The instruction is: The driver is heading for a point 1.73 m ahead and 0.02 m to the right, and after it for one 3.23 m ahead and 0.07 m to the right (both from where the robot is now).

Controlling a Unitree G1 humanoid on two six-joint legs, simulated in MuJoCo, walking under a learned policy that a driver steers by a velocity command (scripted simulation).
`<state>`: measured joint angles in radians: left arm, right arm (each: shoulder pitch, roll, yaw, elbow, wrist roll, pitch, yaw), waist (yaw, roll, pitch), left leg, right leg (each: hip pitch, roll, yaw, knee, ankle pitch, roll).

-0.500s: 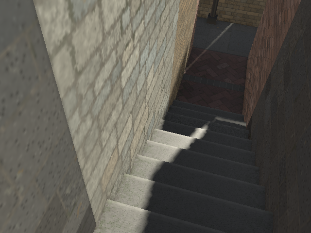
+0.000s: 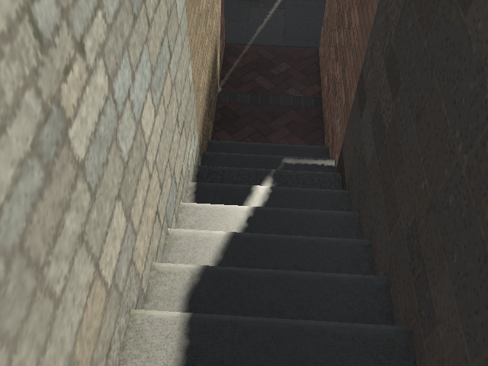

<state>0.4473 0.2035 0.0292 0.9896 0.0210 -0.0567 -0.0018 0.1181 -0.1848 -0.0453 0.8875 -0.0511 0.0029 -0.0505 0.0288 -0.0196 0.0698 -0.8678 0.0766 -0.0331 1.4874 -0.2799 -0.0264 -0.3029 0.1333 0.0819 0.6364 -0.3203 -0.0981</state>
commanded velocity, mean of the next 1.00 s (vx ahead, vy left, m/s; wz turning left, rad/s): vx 0.11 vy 0.00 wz -0.18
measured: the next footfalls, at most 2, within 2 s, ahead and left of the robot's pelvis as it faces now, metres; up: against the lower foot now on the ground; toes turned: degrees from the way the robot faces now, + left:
left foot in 0.34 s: +0.32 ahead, +0.17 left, -0.17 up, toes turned -6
right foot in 0.86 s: +0.24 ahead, -0.05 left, -0.06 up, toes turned -6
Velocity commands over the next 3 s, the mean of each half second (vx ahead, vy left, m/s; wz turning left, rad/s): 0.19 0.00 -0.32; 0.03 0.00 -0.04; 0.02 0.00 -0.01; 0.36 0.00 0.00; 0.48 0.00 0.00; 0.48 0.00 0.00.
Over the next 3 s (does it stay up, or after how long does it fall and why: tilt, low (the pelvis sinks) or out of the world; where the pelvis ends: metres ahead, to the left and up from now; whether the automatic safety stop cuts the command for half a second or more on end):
stays up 1.00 -0.04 -0.58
